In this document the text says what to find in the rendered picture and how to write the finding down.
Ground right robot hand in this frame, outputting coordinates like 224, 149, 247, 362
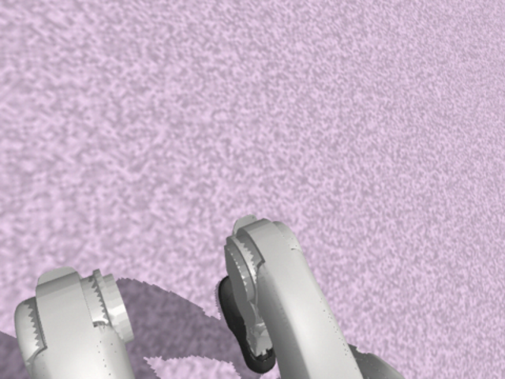
348, 344, 405, 379

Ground right robot foot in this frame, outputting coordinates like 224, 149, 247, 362
218, 276, 276, 373

